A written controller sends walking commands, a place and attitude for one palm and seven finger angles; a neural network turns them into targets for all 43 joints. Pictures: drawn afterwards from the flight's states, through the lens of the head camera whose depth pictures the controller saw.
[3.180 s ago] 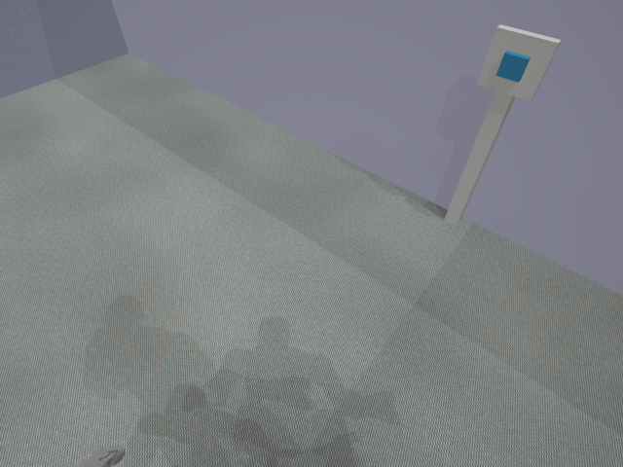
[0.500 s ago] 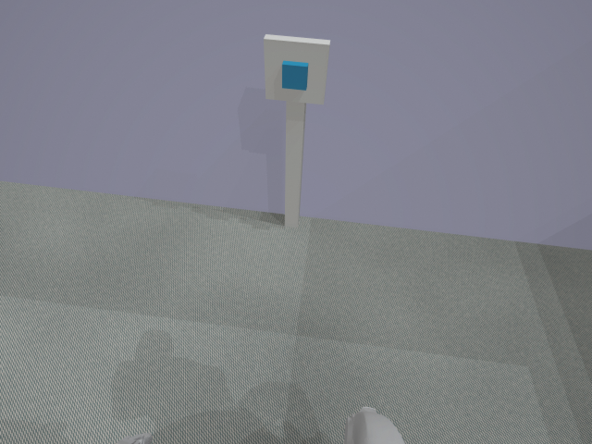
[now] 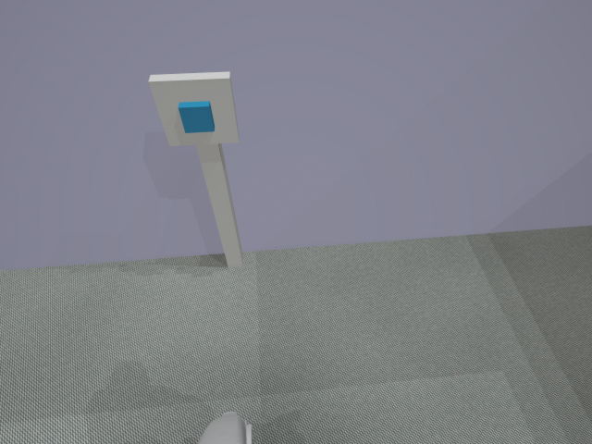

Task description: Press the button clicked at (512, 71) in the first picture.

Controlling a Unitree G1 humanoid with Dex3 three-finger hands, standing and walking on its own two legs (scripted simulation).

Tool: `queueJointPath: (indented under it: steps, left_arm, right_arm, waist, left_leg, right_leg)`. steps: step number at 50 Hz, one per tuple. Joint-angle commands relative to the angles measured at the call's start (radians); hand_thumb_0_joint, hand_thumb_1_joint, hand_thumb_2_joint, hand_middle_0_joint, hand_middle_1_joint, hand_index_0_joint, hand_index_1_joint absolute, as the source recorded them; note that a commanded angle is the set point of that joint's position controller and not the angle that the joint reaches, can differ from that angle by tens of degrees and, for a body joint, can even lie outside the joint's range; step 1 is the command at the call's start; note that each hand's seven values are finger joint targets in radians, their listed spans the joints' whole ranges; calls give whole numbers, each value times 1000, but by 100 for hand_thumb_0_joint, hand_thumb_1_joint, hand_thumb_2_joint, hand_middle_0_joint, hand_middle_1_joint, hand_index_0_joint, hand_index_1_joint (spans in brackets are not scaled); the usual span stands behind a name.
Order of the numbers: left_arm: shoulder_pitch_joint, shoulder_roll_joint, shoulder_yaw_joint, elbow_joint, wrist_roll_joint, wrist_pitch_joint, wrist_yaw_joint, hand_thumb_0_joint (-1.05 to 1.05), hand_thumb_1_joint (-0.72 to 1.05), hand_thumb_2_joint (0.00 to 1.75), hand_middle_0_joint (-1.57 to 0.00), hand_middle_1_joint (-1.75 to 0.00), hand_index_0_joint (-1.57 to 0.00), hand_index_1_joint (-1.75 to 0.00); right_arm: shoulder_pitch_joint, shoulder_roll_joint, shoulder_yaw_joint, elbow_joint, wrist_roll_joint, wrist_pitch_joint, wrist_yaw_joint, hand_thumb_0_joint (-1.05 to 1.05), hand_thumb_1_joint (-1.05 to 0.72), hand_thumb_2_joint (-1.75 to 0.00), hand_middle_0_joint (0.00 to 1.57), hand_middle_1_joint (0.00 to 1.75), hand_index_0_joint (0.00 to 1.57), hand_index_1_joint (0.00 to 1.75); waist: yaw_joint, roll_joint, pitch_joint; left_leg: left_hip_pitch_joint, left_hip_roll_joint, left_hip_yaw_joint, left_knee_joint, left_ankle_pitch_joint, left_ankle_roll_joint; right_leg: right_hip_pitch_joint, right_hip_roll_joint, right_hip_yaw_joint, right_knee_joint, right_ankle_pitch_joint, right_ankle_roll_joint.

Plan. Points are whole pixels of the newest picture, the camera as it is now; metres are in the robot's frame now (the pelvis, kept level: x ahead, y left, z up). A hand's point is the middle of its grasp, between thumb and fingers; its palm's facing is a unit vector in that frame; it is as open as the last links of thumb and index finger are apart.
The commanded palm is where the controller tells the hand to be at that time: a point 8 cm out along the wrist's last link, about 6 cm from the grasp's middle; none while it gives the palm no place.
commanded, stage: turn to face it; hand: left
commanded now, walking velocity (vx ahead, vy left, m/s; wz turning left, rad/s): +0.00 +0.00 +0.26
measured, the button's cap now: (197, 116) +0.81 +0.28 -0.03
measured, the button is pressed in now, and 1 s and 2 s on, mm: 0 0 0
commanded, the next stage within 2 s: take the last steps up to it in 0.20 s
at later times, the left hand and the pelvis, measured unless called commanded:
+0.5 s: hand out of the picture +0.07 +0.22 -0.18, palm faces +0.12 -0.98 -0.18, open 7.4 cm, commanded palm none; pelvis +0.08 +0.04 +0.00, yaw +4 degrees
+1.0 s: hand (143, 421) +0.18 +0.26 -0.18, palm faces +0.14 -0.98 -0.15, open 7.4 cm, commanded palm none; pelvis +0.21 +0.08 +0.00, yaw +5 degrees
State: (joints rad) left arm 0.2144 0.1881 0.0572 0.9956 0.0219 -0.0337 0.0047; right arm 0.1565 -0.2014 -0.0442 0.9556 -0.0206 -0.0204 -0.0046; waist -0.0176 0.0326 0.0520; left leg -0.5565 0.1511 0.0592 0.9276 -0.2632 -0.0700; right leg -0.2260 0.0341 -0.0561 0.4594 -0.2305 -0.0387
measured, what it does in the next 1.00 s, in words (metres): walks ahead: left foot, then right foot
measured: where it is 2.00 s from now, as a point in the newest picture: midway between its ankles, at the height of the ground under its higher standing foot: (285, 419)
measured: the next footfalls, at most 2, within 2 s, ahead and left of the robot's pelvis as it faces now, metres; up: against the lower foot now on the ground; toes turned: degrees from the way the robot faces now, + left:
left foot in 0.10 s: +0.14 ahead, +0.14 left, +0.00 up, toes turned +8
right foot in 0.50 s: +0.12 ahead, -0.09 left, +0.00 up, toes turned +0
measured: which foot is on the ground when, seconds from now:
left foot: up 0.00-0.08, down 0.10-0.52, up 0.54-0.78, down 0.80-1.00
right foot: down 0.00-0.12, up 0.14-0.48, down 0.50-0.82, up 0.84-1.00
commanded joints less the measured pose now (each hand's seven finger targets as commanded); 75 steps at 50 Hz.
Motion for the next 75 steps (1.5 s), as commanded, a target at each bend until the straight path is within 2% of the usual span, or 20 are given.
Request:
queueJointPath:
  steps: [1,4,7,14,23,26,27,31,38,39,41,42,48,56,58,59,60,61,66,75]
  left_arm:
    - [28,136,13,-28,-1,-12,13,0,90,90,-20,-30,-20,-30]
    - [72,92,-4,1,-11,5,21,0,90,90,-20,-30,-20,-30]
    - [143,44,-22,28,-14,24,26,0,90,90,-20,-30,-20,-30]
    - [84,38,-17,47,-9,36,20,0,90,90,-20,-30,-20,-30]
    - [207,16,-22,107,8,21,5,0,90,90,-20,-30,-20,-30]
    - [280,146,10,114,11,11,17,0,90,90,-20,-30,-20,-30]
    - [291,154,16,111,4,2,23,0,90,90,-20,-30,-20,-30]
    - [224,87,5,103,10,-20,24,0,90,90,-20,-30,-20,-30]
    - [218,93,10,127,1,-16,11,0,90,90,-20,-30,-20,-30]
    - [219,72,6,124,-2,-13,7,0,90,90,-20,-30,-20,-30]
    - [178,3,-7,61,-4,-11,-5,0,90,90,-20,-30,-20,-30]
    - [124,19,-2,44,4,-5,0,0,90,90,-20,-30,-20,-30]
    - [120,-18,4,74,4,14,-20,0,90,90,-20,-30,-20,-30]
    - [-22,-2,9,5,4,16,-22,0,90,90,-20,-30,-20,-30]
    - [51,18,16,29,6,8,-20,0,90,90,-20,-30,-20,-30]
    - [139,60,24,58,7,-2,-16,0,90,90,-20,-30,-20,-30]
    - [233,146,39,85,12,-16,-5,0,90,90,-20,-30,-20,-30]
    - [290,217,48,91,-1,-17,4,0,90,90,-20,-30,-20,-30]
    - [-20,88,1,21,2,-9,35,0,90,90,-20,-30,-20,-30]
    - [-9,163,39,-25,8,37,48,0,90,90,-20,-30,-20,-30]
  right_arm:
    - [93,-20,6,7,8,-5,0,0,-90,-90,20,30,20,30]
    - [158,-68,8,53,3,-23,-2,0,-90,-90,20,30,20,30]
    - [152,-151,1,61,-4,-15,-19,0,-90,-90,20,30,20,30]
    - [81,-118,-8,62,3,-2,-29,0,-90,-90,20,30,20,30]
    - [80,-104,-26,96,2,9,-16,0,-90,-90,20,30,20,30]
    - [47,-15,-8,47,4,9,1,0,-90,-90,20,30,20,30]
    - [-12,-39,-15,29,-3,9,6,0,-90,-90,20,30,20,30]
    - [34,-17,-24,42,-1,5,22,0,-90,-90,20,30,20,30]
    - [161,6,-18,72,0,-21,19,0,-90,-90,20,30,20,30]
    - [254,-32,-26,103,-3,-29,11,0,-90,-90,20,30,20,30]
    - [459,-217,-65,144,-16,-32,-11,0,-90,-90,20,30,20,30]
    - [443,-203,-61,160,-17,-30,-21,0,-90,-90,20,30,20,30]
    - [240,-54,-14,125,-6,-57,-32,0,-90,-90,20,30,20,30]
    - [240,-72,-38,139,-14,-29,-21,0,-90,-90,20,30,20,30]
    - [223,-72,-38,138,-13,-21,-20,0,-90,-90,20,30,20,30]
    - [219,-57,-34,140,-8,-23,-16,0,-90,-90,20,30,20,30]
    - [249,-3,-22,132,1,-26,-8,0,-90,-90,20,30,20,30]
    - [231,15,-10,92,9,-16,-7,0,-90,-90,20,30,20,30]
    - [225,46,5,151,16,23,-26,0,-90,-90,20,30,20,30]
    - [63,-34,-27,26,10,69,-17,0,-90,-90,20,30,20,30]
  waist:
    - [7,-175,-75]
    - [-2,-25,-84]
    - [13,293,-90]
    - [15,76,-119]
    - [46,42,5]
    - [81,-280,65]
    - [105,-310,108]
    - [32,-137,107]
    - [-20,-139,53]
    - [-55,-49,8]
    - [-113,252,-64]
    - [-112,222,-68]
    - [4,94,12]
    - [-7,98,66]
    - [36,49,33]
    - [80,-24,-17]
    - [111,-244,-101]
    - [114,-360,-131]
    - [0,-105,-55]
    - [38,-187,-91]
  left_leg:
    - [204,-48,16,-224,36,13]
    - [440,-30,-40,-462,324,33]
    - [426,199,-350,-661,398,190]
    - [429,113,-226,-635,402,235]
    - [177,37,-219,-677,-329,169]
    - [-55,-150,36,-261,-233,82]
    - [-85,-108,3,-113,-228,88]
    - [-43,-55,8,1,-124,80]
    - [367,-102,119,-369,29,68]
    - [497,-80,81,-431,-10,72]
    - [648,304,-481,-703,-191,228]
    - [610,323,-511,-744,-227,244]
    - [399,178,-99,-720,196,208]
    - [344,165,-34,-671,128,191]
    - [308,129,-3,-560,98,153]
    - [264,73,51,-418,98,121]
    - [106,-19,134,-161,-52,80]
    - [7,-101,92,78,-367,66]
    - [197,-47,-33,-7,-209,38]
    - [148,-115,-42,-56,-179,19]
  right_leg:
    - [9,-245,123,-128,370,-109]
    - [-46,-166,70,4,152,-22]
    - [-112,-54,-17,280,-351,73]
    - [-123,-104,30,340,-248,77]
    - [93,-72,-25,-13,-113,39]
    - [154,-385,403,-335,-510,-109]
    - [96,-429,474,-394,-543,-144]
    - [57,-350,225,-309,-221,-122]
    - [-101,-247,31,-131,-135,-52]
    - [-145,-203,0,18,-95,-29]
    - [-402,-46,-89,534,-342,39]
    - [-444,-79,6,690,-333,17]
    - [-322,-163,18,569,-90,46]
    - [-163,-116,-63,204,-19,47]
    - [-3,-82,-99,78,49,39]
    - [138,-99,-63,16,68,23]
    - [320,-283,162,-50,75,-42]
    - [343,-450,394,-168,204,-127]
    - [28,-349,96,-107,706,-129]
    - [100,-389,110,-53,779,-168]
